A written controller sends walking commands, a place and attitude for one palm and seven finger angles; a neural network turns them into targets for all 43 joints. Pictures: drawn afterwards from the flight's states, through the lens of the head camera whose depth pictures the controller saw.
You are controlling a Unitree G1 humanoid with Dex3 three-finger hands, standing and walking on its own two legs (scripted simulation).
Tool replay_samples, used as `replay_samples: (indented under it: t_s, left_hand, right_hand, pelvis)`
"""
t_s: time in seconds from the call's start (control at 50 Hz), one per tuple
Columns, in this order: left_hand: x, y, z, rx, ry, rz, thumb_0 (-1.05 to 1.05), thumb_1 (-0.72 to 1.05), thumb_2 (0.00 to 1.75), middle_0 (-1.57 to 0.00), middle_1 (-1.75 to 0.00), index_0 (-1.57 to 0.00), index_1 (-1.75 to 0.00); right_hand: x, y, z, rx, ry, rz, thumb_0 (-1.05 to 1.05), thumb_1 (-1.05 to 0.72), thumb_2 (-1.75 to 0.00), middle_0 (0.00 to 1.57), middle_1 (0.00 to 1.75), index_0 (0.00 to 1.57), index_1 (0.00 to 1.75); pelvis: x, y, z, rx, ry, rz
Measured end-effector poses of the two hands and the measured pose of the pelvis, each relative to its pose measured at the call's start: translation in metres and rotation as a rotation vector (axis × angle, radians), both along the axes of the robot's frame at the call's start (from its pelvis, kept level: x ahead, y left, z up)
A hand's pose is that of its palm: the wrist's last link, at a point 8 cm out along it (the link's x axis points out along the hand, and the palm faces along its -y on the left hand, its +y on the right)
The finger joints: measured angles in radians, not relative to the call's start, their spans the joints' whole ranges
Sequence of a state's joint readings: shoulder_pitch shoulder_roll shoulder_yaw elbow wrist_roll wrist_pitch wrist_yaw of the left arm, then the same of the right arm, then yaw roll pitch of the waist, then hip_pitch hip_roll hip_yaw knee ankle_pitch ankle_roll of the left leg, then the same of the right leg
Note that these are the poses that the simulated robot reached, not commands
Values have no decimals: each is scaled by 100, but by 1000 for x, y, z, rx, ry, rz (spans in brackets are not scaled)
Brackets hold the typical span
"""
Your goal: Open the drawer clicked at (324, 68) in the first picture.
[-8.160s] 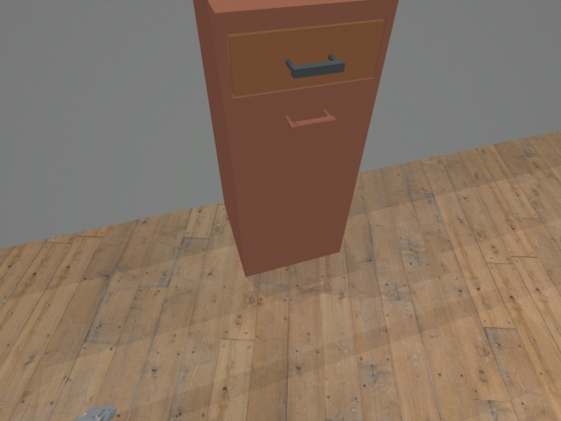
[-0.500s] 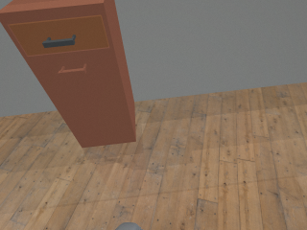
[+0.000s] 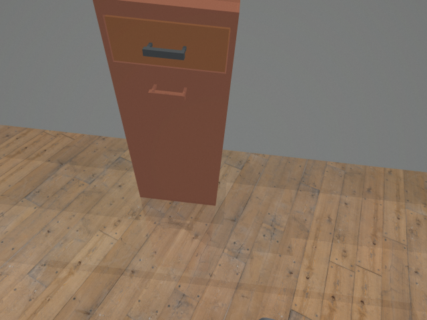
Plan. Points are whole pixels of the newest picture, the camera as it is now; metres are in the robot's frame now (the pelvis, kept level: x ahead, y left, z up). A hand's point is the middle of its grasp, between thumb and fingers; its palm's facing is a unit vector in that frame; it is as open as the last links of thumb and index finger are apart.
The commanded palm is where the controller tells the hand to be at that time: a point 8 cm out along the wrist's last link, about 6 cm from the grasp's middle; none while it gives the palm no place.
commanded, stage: take the last steps up to it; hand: left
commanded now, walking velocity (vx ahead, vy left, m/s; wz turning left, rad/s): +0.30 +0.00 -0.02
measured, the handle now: (165, 50) +0.84 +0.23 +0.12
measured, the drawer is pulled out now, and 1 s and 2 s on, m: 0.00 0.00 0.00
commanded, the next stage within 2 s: come to a stop and stand still in 0.68 s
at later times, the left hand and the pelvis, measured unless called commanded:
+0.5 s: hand (166, 272) +0.26 +0.13 -0.17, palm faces +0.07 -0.98 -0.21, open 7.2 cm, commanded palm none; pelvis +0.17 -0.05 -0.01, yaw +1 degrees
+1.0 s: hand (156, 289) +0.23 +0.15 -0.19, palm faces +0.11 -0.99 -0.13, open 7.3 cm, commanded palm none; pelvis +0.30 +0.00 -0.01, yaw -1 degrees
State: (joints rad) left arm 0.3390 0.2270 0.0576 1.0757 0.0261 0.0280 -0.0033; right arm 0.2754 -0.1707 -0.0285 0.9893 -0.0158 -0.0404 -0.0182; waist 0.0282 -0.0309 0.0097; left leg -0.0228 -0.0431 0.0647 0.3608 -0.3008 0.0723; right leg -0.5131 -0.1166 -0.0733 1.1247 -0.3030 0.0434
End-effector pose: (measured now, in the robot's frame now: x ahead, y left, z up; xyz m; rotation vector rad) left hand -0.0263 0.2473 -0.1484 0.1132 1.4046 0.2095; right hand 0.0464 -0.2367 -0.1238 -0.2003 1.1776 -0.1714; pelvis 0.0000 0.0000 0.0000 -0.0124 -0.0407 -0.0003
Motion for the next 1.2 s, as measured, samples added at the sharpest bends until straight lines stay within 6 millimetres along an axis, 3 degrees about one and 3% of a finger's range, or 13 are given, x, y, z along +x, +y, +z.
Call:
replay_samples:
  t_s: [0.12,0.24,0.32,0.38,0.44,0.54,0.68,0.78,0.88,0.94,1.02,1.1,1.2]
  left_hand:
    - [79,-4,1,-6,-102,-36,0,91,90,-20,-30,-20,-30]
    - [174,-27,3,-14,-185,-112,0,91,90,-20,-30,-20,-30]
    - [245,-50,3,-12,-266,-167,0,91,90,-20,-30,-20,-30]
    - [280,-64,1,1,-340,-170,0,91,90,-20,-30,-20,-30]
    - [284,-71,6,4,-337,-129,0,91,90,-20,-30,-20,-30]
    - [272,-65,17,53,-249,-62,-2,95,90,-20,-30,-21,-30]
    - [249,-65,17,25,-102,-16,-1,94,90,-20,-30,-20,-30]
    - [237,-68,9,-28,-17,52,0,92,90,-20,-30,-20,-30]
    - [231,-63,-7,-77,87,103,0,91,90,-20,-30,-20,-30]
    - [237,-58,-15,-90,137,93,0,91,90,-20,-30,-20,-30]
    - [258,-45,-13,-79,149,39,0,91,90,-20,-30,-20,-30]
    - [288,-27,-8,-28,83,-8,0,91,90,-20,-30,-20,-30]
    - [323,-13,1,50,-50,-35,0,91,90,-20,-30,-20,-30]
  right_hand:
    - [-46,9,-14,28,191,-71,0,-93,-90,20,30,21,30]
    - [-82,22,-23,85,377,-153,0,-91,-90,20,30,20,30]
    - [-86,24,-30,128,489,-194,1,-91,-90,20,30,20,30]
    - [-69,14,-38,151,530,-208,1,-91,-90,20,30,20,30]
    - [-23,-3,-39,146,471,-189,1,-90,-90,20,30,20,30]
    - [83,-27,-36,123,273,-122,1,-91,-90,20,30,20,30]
    - [204,-35,-22,93,86,-49,1,-92,-90,20,30,20,30]
    - [267,-24,-16,74,48,24,1,-93,-90,20,30,20,30]
    - [324,6,-16,49,8,87,1,-92,-90,20,30,20,30]
    - [342,27,-16,50,-10,86,1,-91,-90,20,30,20,30]
    - [348,41,-13,63,-31,33,0,-92,-90,20,30,20,30]
    - [342,30,-11,51,-42,-6,-2,-93,-90,20,30,21,30]
    - [311,-4,-16,31,-1,-27,-2,-92,-90,20,30,21,30]
  pelvis:
    - [32,3,-3,20,-2,0]
    - [73,-7,-11,32,4,4]
    - [109,-20,-21,27,7,-1]
    - [135,-35,-29,30,-4,-2]
    - [154,-44,-22,27,-19,13]
    - [182,-50,-7,23,-2,14]
    - [223,-45,2,13,22,14]
    - [254,-31,2,2,30,27]
    - [285,-8,-8,-14,28,27]
    - [295,0,-10,14,18,8]
    - [294,5,-7,18,13,-16]
    - [282,2,-5,7,17,-26]
    - [266,-14,-7,10,20,-27]
